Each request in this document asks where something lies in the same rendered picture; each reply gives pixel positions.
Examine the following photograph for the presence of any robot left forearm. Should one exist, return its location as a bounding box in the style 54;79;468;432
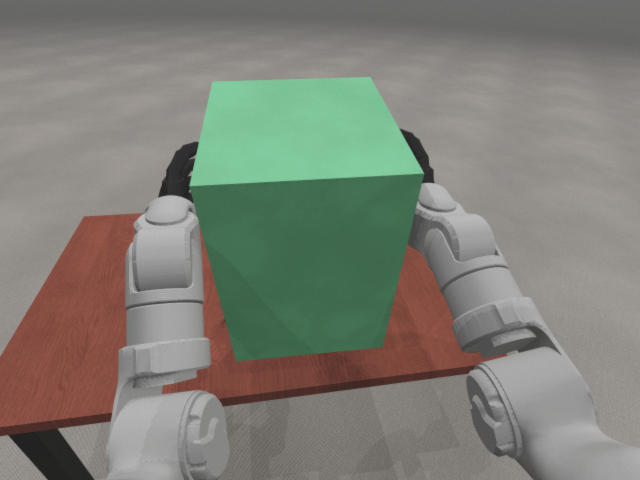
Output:
106;195;211;473

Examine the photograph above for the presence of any carton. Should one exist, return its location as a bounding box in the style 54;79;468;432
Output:
189;77;424;361

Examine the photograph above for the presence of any table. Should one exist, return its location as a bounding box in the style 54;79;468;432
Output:
0;213;508;480

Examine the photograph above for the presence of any robot right upper arm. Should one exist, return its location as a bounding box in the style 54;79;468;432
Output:
466;347;640;480

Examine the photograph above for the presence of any right robot hand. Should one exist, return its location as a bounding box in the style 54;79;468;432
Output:
400;129;435;183

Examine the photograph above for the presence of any left robot hand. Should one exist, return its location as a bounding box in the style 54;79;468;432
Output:
158;142;199;214

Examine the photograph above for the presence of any robot left upper arm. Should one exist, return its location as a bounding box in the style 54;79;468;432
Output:
101;390;230;480

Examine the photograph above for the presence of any robot right forearm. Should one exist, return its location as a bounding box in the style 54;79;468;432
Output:
408;183;598;425

